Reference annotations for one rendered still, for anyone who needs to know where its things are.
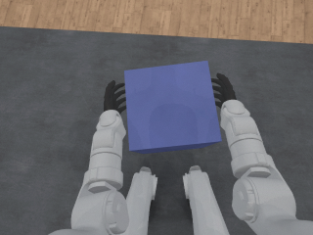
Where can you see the left robot hand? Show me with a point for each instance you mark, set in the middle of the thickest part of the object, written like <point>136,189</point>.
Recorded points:
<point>110,102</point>

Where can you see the right robot upper arm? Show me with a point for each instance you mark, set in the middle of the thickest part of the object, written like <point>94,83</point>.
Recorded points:
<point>268,207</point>

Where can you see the robot left forearm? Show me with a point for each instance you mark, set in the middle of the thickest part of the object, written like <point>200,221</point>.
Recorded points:
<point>104,171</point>

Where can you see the robot right forearm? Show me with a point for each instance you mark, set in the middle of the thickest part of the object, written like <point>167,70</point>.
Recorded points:
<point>249,157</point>

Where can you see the right robot hand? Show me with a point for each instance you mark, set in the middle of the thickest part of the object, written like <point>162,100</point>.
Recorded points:
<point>226,90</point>

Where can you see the robot left shin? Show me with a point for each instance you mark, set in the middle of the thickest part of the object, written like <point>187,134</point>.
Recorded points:
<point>146,169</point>

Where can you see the robot right thigh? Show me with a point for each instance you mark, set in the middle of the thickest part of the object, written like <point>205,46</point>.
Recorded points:
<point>206,215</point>

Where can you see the carton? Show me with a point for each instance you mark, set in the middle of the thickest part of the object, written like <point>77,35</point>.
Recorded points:
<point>171,108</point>

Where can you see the left robot upper arm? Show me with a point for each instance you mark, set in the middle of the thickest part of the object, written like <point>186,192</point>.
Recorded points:
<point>103,213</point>

